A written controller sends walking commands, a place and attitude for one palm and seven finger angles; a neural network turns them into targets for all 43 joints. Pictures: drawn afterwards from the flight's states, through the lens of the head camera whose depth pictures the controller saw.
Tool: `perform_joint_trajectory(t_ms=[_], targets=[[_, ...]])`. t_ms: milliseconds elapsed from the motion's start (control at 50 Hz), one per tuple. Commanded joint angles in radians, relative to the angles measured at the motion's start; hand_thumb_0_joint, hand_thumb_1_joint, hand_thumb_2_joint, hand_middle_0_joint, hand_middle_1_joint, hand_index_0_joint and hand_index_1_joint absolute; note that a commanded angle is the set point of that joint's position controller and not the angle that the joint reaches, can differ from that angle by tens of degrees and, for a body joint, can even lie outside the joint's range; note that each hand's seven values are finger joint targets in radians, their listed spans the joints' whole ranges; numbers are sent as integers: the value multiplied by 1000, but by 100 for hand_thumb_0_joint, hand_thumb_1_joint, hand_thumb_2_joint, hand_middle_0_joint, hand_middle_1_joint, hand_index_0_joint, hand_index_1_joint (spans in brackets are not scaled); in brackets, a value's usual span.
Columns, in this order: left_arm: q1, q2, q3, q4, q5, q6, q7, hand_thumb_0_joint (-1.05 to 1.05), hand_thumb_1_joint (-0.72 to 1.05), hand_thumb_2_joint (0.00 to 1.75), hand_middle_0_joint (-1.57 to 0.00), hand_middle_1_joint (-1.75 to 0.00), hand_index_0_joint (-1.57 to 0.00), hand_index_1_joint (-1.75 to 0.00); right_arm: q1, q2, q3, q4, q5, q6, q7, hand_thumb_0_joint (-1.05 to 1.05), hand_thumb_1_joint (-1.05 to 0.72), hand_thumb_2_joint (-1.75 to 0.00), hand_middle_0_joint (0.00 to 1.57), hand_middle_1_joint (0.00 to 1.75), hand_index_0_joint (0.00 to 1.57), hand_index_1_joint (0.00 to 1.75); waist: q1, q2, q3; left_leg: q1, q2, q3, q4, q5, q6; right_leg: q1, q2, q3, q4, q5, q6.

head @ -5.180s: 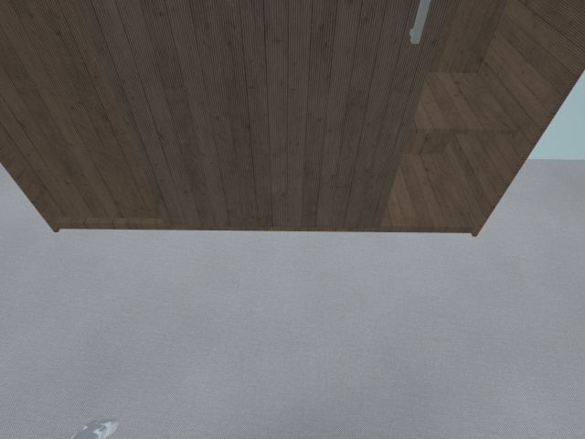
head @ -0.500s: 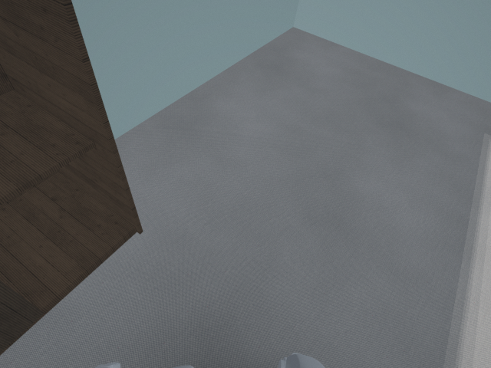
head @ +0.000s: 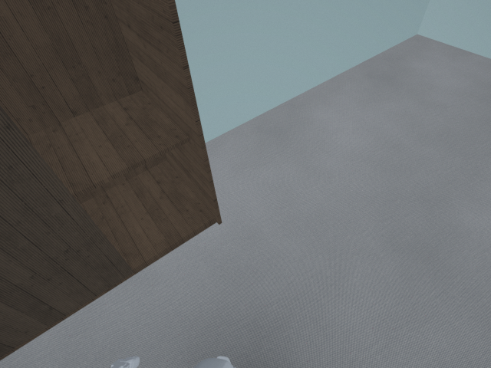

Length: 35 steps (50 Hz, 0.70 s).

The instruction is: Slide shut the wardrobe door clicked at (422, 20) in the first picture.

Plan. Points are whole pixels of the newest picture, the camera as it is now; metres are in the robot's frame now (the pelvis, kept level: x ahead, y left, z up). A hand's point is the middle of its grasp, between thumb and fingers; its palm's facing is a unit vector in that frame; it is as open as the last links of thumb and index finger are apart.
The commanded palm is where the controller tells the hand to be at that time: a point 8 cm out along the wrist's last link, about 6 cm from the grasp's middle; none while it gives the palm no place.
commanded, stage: turn to face it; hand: left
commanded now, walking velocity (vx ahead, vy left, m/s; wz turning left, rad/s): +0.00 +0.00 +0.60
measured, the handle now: out of the picture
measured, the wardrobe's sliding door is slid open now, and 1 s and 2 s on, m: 0.43 0.43 0.43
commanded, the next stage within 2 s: take the last steps up to it in 1.00 s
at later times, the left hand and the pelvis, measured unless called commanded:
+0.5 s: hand out of the picture -0.06 +0.27 -0.18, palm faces +0.35 -0.90 -0.26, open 7.4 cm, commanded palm none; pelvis -0.02 +0.05 +0.00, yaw +18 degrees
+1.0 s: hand out of the picture -0.01 +0.23 -0.13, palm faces +0.49 -0.82 -0.29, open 7.3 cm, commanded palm none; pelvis -0.02 +0.00 +0.00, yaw +31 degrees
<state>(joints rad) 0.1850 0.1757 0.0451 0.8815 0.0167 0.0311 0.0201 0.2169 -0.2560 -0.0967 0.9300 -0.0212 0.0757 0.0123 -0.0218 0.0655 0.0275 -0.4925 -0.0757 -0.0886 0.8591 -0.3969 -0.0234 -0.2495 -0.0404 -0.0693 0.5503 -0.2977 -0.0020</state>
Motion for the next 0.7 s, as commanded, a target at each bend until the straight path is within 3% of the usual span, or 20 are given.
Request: perform_joint_trajectory(t_ms=[0, 40, 120, 200, 240, 280, 300, 320, 340, 360, 380, 420, 440, 460, 480, 540, 680], targets=[[-74, 185, 41, -95, -2, -36, 17, 0, 90, 90, -20, -30, -20, -30, 1, -92, -32, -67, -8, -15, 15, 0, -90, -90, 20, 30, 20, 30, -31, -235, 66, -113, 91, 35, 366, 36, -32, -50, -278, 179, -308, 66, -83], [-14, 174, 35, -80, 0, -47, 15, 0, 90, 90, -20, -30, -20, -30, -9, -71, -21, -65, -4, -18, 19, 0, -90, -90, 20, 30, 20, 30, -10, -229, 41, -132, 92, 66, 345, 57, -50, 60, -254, 92, -253, 249, -85], [97, 207, 41, -48, 7, -43, 14, 0, 90, 90, -20, -30, -20, -30, -103, -61, -11, -91, 0, -14, 20, 0, -90, -90, 20, 30, 20, 30, 47, -230, 5, -111, 106, 106, 220, 11, -65, 164, -287, 59, -217, 364, -107], [125, 239, 52, -35, 14, -36, 12, 0, 90, 90, -20, -30, -20, -30, -158, -54, 5, -111, 7, -22, 21, 0, -90, -90, 20, 30, 20, 30, 72, -271, -30, -20, 108, 152, 27, -47, -57, 196, -320, 30, -171, 477, -123], [117, 262, 60, -35, 15, -31, 10, 0, 90, 90, -20, -30, -20, -30, -148, -54, 12, -109, 10, -28, 19, 0, -90, -90, 20, 30, 20, 30, 72, -303, -50, 41, 100, 180, -62, -51, -44, 199, -331, 4, -136, 527, -121], [107, 272, 66, -32, 14, -26, 8, 0, 90, 90, -20, -30, -20, -30, -111, -61, 12, -106, 11, -36, 16, 0, -90, -90, 20, 30, 20, 30, 59, -308, -77, 121, 88, 206, -179, -7, -31, 191, -329, -28, -82, 537, -97], [91, 268, 66, -29, 10, -22, 7, 0, 90, 90, -20, -30, -20, -30, -75, -73, 9, -101, 10, -41, 16, 0, -90, -90, 20, 30, 20, 30, 36, -299, -89, 185, 88, 202, -287, 63, -22, 175, -319, -66, -23, 507, -66], [89, 259, 67, -34, 0, -18, 4, 0, 90, 90, -20, -30, -20, -30, -19, -107, 2, -87, 7, -50, 16, 0, -90, -90, 20, 30, 20, 30, 5, -218, -132, 325, 96, 175, -433, 210, -8, 107, -297, -98, 98, 456, -21], [94, 211, 61, -57, -8, -13, -2, 0, 90, 90, -20, -30, -20, -30, 47, -210, -23, -78, 1, -63, 10, 0, -90, -90, 20, 30, 20, 30, -35, 41, -186, 533, 286, -78, -492, 479, 73, -125, -196, -138, 319, 154, 51], [33, 146, 37, -103, -7, -10, -5, 0, 90, 90, -20, -30, -20, -30, 113, -301, -45, -65, 8, -63, 0, 0, -90, -90, 20, 30, 20, 30, -69, 270, -176, 592, 488, -322, -483, 946, 194, -361, -88, -74, 498, -379, 104], [-2, 176, 41, -106, 0, 0, 1, 0, 90, 90, -20, -30, -20, -30, 141, -285, -38, -40, 9, -56, -4, 0, -90, -90, 20, 30, 20, 30, -73, 140, -178, 562, 502, -252, -444, 958, 247, -353, -106, 18, 581, -354, 81], [-30, 164, 47, -80, 0, 4, 3, 0, 90, 90, -20, -30, -20, -30, 69, -224, -23, -56, 3, -61, -22, 0, -90, -90, 20, 30, 20, 30, -48, 144, -115, 484, 396, -202, -461, 852, 205, -375, -106, 53, 638, -236, 87], [-29, 173, 50, -65, -1, 2, -1, 0, 90, 90, -20, -30, -20, -30, 19, -196, -11, -68, 2, -62, -25, 0, -90, -90, 20, 30, 20, 30, -27, 118, -80, 434, 349, -156, -471, 817, 184, -359, -101, 69, 653, -166, 90], [-5, 175, 52, -53, -2, 1, -5, 0, 90, 90, -20, -30, -20, -30, -16, -176, -2, -78, 3, -64, -25, 0, -90, -90, 20, 30, 20, 30, -3, 114, -63, 411, 314, -124, -480, 790, 170, -341, -95, 67, 651, -121, 92], [8, 177, 52, -46, -3, 1, -7, 0, 90, 90, -20, -30, -20, -30, -25, -168, 2, -84, 4, -67, -25, 0, -90, -90, 20, 30, 20, 30, 6, 89, -61, 401, 294, -113, -486, 767, 164, -323, -86, 62, 643, -94, 96], [20, 178, 51, -35, -2, 4, -6, 0, 90, 90, -20, -30, -20, -30, -11, -162, 3, -83, 6, -71, -24, 0, -90, -90, 20, 30, 20, 30, 13, 63, -76, 409, 271, -116, -507, 704, 163, -305, -70, 69, 607, -45, 107], [-76, 161, 42, -72, -7, 4, 4, 0, 90, 90, -20, -30, -20, -30, 52, -157, -4, -64, -2, -62, -25, 0, -90, -90, 20, 30, 20, 30, -21, 61, -46, 404, 291, -259, -524, 562, 214, -290, -45, 88, 428, -103, 107]])
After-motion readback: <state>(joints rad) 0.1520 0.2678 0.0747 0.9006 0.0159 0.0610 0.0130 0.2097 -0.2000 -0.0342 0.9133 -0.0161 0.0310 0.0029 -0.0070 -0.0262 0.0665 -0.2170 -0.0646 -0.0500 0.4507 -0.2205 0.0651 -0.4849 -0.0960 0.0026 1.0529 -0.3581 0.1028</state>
